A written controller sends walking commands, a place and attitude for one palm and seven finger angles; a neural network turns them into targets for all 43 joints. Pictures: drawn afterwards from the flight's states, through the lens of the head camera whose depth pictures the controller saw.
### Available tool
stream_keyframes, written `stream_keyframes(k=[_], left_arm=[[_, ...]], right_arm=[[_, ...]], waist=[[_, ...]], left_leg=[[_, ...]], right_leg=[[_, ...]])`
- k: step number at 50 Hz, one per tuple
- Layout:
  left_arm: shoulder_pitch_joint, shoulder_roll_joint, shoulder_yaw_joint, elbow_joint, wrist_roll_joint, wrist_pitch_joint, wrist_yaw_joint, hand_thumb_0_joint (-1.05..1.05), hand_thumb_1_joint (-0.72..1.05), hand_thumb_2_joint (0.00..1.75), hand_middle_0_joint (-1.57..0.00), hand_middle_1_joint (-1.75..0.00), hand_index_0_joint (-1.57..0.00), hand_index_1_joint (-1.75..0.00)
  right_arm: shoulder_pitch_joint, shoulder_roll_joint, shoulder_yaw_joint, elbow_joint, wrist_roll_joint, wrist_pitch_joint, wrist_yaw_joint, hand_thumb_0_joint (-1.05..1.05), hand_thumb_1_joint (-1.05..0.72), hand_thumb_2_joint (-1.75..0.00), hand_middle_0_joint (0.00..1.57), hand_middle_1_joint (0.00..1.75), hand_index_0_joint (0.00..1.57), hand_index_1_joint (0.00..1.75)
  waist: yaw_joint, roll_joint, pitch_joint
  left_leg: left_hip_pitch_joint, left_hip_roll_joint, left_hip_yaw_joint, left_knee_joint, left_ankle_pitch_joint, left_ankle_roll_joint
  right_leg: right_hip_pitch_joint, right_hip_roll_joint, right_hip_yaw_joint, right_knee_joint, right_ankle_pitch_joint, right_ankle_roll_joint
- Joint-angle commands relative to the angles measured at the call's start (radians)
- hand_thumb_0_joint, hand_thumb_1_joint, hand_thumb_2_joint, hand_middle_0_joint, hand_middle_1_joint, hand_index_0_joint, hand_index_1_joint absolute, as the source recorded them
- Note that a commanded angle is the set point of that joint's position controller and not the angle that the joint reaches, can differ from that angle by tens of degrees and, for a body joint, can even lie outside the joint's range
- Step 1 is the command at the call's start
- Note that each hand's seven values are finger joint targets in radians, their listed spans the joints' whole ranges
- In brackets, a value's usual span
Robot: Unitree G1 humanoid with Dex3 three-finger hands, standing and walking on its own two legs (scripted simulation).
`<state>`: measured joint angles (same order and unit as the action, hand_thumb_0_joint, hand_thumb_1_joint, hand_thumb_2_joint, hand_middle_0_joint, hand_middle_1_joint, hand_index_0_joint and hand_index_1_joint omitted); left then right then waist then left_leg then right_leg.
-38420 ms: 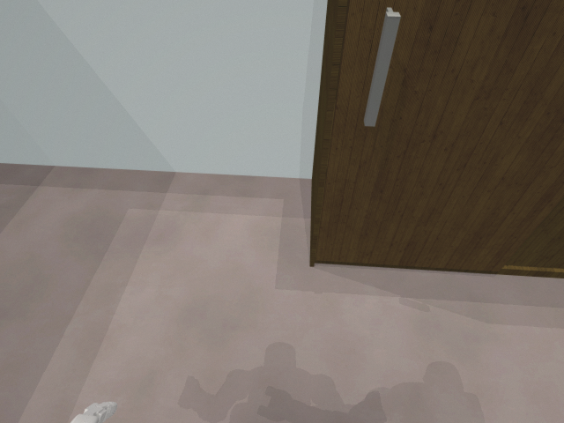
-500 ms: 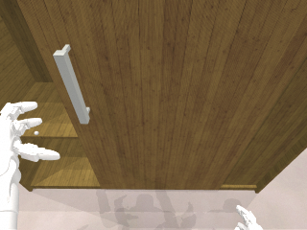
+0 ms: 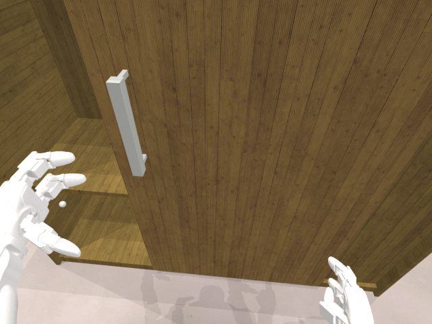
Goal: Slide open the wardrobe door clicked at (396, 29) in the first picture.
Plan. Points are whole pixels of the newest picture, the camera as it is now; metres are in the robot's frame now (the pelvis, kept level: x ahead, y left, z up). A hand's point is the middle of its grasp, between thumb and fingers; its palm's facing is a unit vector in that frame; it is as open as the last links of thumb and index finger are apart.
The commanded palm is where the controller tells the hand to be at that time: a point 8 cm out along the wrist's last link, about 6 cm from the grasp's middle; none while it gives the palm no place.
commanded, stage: draw the hand back to the body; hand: left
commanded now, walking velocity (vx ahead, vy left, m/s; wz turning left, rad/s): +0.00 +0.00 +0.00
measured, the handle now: (132, 127) +0.47 +0.27 +0.12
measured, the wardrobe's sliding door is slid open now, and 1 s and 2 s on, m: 0.46 0.46 0.46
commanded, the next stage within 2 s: step back with the hand held close in 1.08 s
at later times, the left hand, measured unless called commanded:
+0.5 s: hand (73, 191) +0.24 +0.27 +0.16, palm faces +0.44 -0.82 -0.37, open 10.8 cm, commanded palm +0.19 +0.30 +0.18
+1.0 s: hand (92, 192) +0.24 +0.23 +0.17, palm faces +0.41 -0.83 -0.38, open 7.5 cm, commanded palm +0.20 +0.27 +0.19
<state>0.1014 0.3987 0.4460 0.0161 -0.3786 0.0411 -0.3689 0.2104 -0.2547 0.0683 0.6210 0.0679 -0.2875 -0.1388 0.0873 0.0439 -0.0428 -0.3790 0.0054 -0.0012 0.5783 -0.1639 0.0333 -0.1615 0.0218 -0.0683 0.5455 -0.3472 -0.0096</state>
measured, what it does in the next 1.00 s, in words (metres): shifts its weight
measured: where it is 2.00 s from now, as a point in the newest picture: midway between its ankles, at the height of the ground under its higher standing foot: outside the picture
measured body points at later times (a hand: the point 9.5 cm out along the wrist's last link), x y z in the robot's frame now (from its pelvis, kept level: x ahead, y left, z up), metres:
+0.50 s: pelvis +0.03 +0.00 +0.01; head +0.00 -0.02 +0.46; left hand +0.21 +0.31 +0.18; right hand +0.20 -0.23 -0.07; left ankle +0.09 +0.09 -0.73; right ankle -0.03 -0.11 -0.73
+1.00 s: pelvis +0.05 -0.02 +0.01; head +0.03 -0.04 +0.46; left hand +0.22 +0.28 +0.19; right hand +0.24 -0.24 -0.07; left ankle +0.09 +0.09 -0.73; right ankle -0.03 -0.11 -0.73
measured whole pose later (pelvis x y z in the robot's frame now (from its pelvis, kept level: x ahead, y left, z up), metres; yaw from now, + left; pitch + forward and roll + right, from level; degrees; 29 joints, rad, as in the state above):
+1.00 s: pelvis +0.05 -0.02 +0.01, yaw -3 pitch -4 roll +0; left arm 0.46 0.35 0.32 -0.41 -0.09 -0.04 0.09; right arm 0.16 -0.22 0.03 0.64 -0.01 -0.08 -0.08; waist 0.09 0.04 0.00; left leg -0.18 0.00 0.03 0.40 -0.16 0.01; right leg 0.03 0.02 -0.02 0.36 -0.32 -0.03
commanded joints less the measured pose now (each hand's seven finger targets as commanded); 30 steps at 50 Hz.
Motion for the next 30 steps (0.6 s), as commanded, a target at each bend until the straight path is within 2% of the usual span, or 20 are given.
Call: stream_keyframes(k=[1,2,3,4,5,6,7,8,11,12,14,15,16,17,19,20,24,25,26,30], left_arm=[[-0.318,0.379,0.12,-0.273,0.143,-0.111,0.195,0.0,-0.33,0.31,-0.24,-1.02,-0.24,-1.02],[-0.232,0.232,0.038,-0.226,0.157,-0.118,0.272,0.0,-0.3,0.32,-0.24,-1.0,-0.24,-1.0],[-0.161,0.193,0.022,-0.223,0.166,-0.116,0.311,0.0,-0.26,0.34,-0.24,-0.98,-0.24,-0.98],[-0.13,0.198,0.023,-0.262,0.192,-0.127,0.343,0.0,-0.22,0.36,-0.24,-0.96,-0.24,-0.96],[-0.069,0.193,0.02,-0.298,0.206,-0.136,0.373,0.0,-0.19,0.37,-0.24,-0.94,-0.24,-0.94],[-0.075,0.201,0.018,-0.359,0.222,-0.151,0.397,0.0,-0.15,0.39,-0.24,-0.92,-0.24,-0.92],[-0.036,0.185,0.001,-0.394,0.232,-0.157,0.418,0.0,-0.12,0.41,-0.24,-0.89,-0.24,-0.89],[-0.04,0.204,0.015,-0.422,0.244,-0.167,0.438,0.0,-0.08,0.43,-0.23,-0.87,-0.23,-0.87],[-0.004,0.21,0.02,-0.455,0.267,-0.18,0.476,0.0,0.03,0.48,-0.23,-0.81,-0.23,-0.81],[0.013,0.188,0.003,-0.462,0.272,-0.183,0.484,0.0,0.07,0.5,-0.23,-0.79,-0.23,-0.79],[0.02,0.212,0.025,-0.463,0.283,-0.19,0.494,0.0,0.14,0.53,-0.23,-0.75,-0.23,-0.75],[0.048,0.18,0.004,-0.457,0.283,-0.187,0.497,0.0,0.17,0.55,-0.22,-0.73,-0.22,-0.73],[0.037,0.191,0.013,-0.459,0.289,-0.19,0.499,0.0,0.21,0.57,-0.22,-0.7,-0.22,-0.7],[0.073,0.167,-0.001,-0.445,0.289,-0.189,0.498,0.0,0.25,0.58,-0.22,-0.68,-0.22,-0.68],[0.102,0.182,0.017,-0.465,0.296,-0.192,0.496,0.0,0.32,0.62,-0.22,-0.64,-0.22,-0.64],[0.138,0.153,-0.005,-0.482,0.293,-0.192,0.496,0.0,0.36,0.64,-0.22,-0.62,-0.22,-0.62],[0.208,0.166,0.01,-0.514,0.293,-0.188,0.487,0.0,0.5,0.71,-0.21,-0.53,-0.21,-0.53],[0.222,0.136,-0.019,-0.541,0.289,-0.186,0.485,0.0,0.54,0.73,-0.21,-0.51,-0.21,-0.51],[0.201,0.163,0.0,-0.571,0.294,-0.19,0.487,0.0,0.57,0.74,-0.21,-0.49,-0.21,-0.49],[0.259,0.155,0.006,-0.617,0.291,-0.186,0.486,0.0,0.72,0.81,-0.21,-0.41,-0.21,-0.41]], right_arm=[[-0.14,-0.127,-0.044,-0.115,-0.04,-0.037,-0.007,0.0,-0.9,-0.9,0.2,0.3,0.2,0.3],[-0.15,-0.113,-0.041,-0.112,-0.04,-0.029,-0.005,0.0,-0.9,-0.9,0.2,0.3,0.2,0.3],[-0.148,-0.113,-0.039,-0.117,-0.039,-0.02,0.0,0.0,-0.9,-0.9,0.2,0.3,0.2,0.3],[-0.151,-0.116,-0.047,-0.111,-0.041,-0.009,0.005,0.0,-0.9,-0.9,0.2,0.3,0.2,0.3],[-0.144,-0.108,-0.047,-0.115,-0.042,0.001,0.008,0.0,-0.9,-0.9,0.2,0.3,0.2,0.3],[-0.148,-0.11,-0.046,-0.119,-0.046,0.008,0.013,0.0,-0.9,-0.9,0.2,0.3,0.2,0.3],[-0.152,-0.104,-0.048,-0.123,-0.048,0.011,0.016,0.0,-0.9,-0.9,0.2,0.3,0.2,0.3],[-0.155,-0.106,-0.049,-0.121,-0.051,0.016,0.018,0.0,-0.9,-0.9,0.2,0.3,0.2,0.3],[-0.164,-0.104,-0.055,-0.117,-0.055,0.03,0.019,0.0,-0.9,-0.9,0.2,0.3,0.2,0.3],[-0.163,-0.099,-0.058,-0.114,-0.057,0.033,0.019,0.0,-0.9,-0.9,0.2,0.3,0.2,0.3],[-0.168,-0.106,-0.062,-0.102,-0.061,0.038,0.016,0.0,-0.9,-0.9,0.2,0.3,0.2,0.3],[-0.168,-0.095,-0.063,-0.102,-0.059,0.044,0.016,0.0,-0.9,-0.9,0.2,0.3,0.2,0.3],[-0.169,-0.099,-0.062,-0.101,-0.059,0.049,0.018,0.0,-0.9,-0.9,0.2,0.3,0.2,0.3],[-0.169,-0.092,-0.063,-0.1,-0.06,0.056,0.019,0.0,-0.9,-0.9,0.2,0.3,0.2,0.3],[-0.173,-0.101,-0.069,-0.099,-0.063,0.061,0.023,0.0,-0.9,-0.9,0.2,0.3,0.2,0.3],[-0.166,-0.091,-0.07,-0.103,-0.062,0.065,0.026,0.0,-0.9,-0.9,0.2,0.3,0.2,0.3],[-0.177,-0.097,-0.077,-0.116,-0.067,0.081,0.037,0.0,-0.9,-0.9,0.2,0.3,0.2,0.3],[-0.173,-0.088,-0.077,-0.122,-0.064,0.086,0.04,0.0,-0.9,-0.9,0.2,0.3,0.2,0.3],[-0.172,-0.092,-0.076,-0.124,-0.066,0.088,0.042,0.0,-0.9,-0.9,0.2,0.3,0.2,0.3],[-0.169,-0.082,-0.079,-0.132,-0.07,0.098,0.046,0.0,-0.9,-0.9,0.2,0.3,0.2,0.3]], waist=[[-0.022,0.082,0.006],[-0.045,0.084,0.038],[-0.04,0.063,0.042],[-0.03,0.043,0.003],[-0.028,0.082,-0.038],[-0.024,0.088,-0.077],[-0.025,0.103,-0.089],[-0.022,0.101,-0.099],[-0.023,0.025,-0.078],[-0.028,0.021,-0.066],[-0.024,0.021,-0.048],[-0.027,0.021,-0.023],[-0.022,0.026,-0.027],[-0.023,0.03,-0.007],[-0.013,0.032,-0.032],[-0.014,0.041,-0.046],[-0.004,-0.015,-0.029],[-0.011,0.011,-0.028],[-0.008,0.02,-0.042],[-0.009,0.022,-0.039]], left_leg=[[0.232,-0.009,-0.074,-0.134,-0.176,-0.001],[0.232,0.0,-0.08,-0.153,-0.229,-0.009],[0.224,0.007,-0.098,-0.172,-0.269,-0.013],[0.24,0.011,-0.093,-0.18,-0.263,-0.01],[0.259,0.014,-0.085,-0.19,-0.249,-0.01],[0.283,0.014,-0.09,-0.198,-0.234,-0.011],[0.296,0.016,-0.081,-0.201,-0.216,-0.009],[0.308,0.017,-0.076,-0.206,-0.206,-0.01],[0.308,0.022,-0.056,-0.214,-0.164,-0.004],[0.314,0.023,-0.055,-0.221,-0.161,-0.004],[0.325,0.018,-0.043,-0.226,-0.143,-0.001],[0.317,0.023,-0.041,-0.232,-0.135,-0.001],[0.329,0.018,-0.037,-0.232,-0.123,0.0],[0.33,0.02,-0.033,-0.232,-0.105,0.001],[0.358,0.021,-0.03,-0.233,-0.049,0.003],[0.359,0.024,-0.026,-0.23,-0.008,0.001],[0.373,0.023,-0.013,-0.222,0.066,0.005],[0.374,0.025,-0.01,-0.222,0.076,0.004],[0.381,0.021,-0.009,-0.218,0.081,0.003],[0.391,0.021,0.003,-0.208,0.132,0.004]], right_leg=[[-0.267,0.001,0.085,-0.227,-0.005,-0.01],[-0.264,-0.018,0.069,-0.222,-0.03,-0.012],[-0.253,-0.019,0.059,-0.206,-0.032,-0.014],[-0.215,-0.016,0.061,-0.215,-0.021,-0.016],[-0.174,-0.023,0.06,-0.201,-0.016,-0.018],[-0.152,-0.021,0.058,-0.195,0.009,-0.02],[-0.133,-0.024,0.061,-0.193,0.018,-0.019],[-0.129,-0.021,0.061,-0.201,0.026,-0.019],[-0.11,-0.019,0.061,-0.225,0.028,-0.013],[-0.104,-0.019,0.058,-0.223,0.027,-0.013],[-0.104,-0.016,0.059,-0.25,0.041,-0.011],[-0.092,-0.021,0.056,-0.24,0.039,-0.01],[-0.094,-0.019,0.058,-0.247,0.049,-0.01],[-0.088,-0.02,0.055,-0.245,0.057,-0.01],[-0.07,-0.015,0.054,-0.254,0.108,-0.012],[-0.039,-0.022,0.051,-0.234,0.13,-0.013],[-0.037,-0.016,0.05,-0.256,0.192,-0.009],[-0.025,-0.022,0.053,-0.243,0.198,-0.008],[-0.029,-0.02,0.054,-0.249,0.206,-0.009],[-0.009,-0.022,0.053,-0.246,0.263,-0.007]])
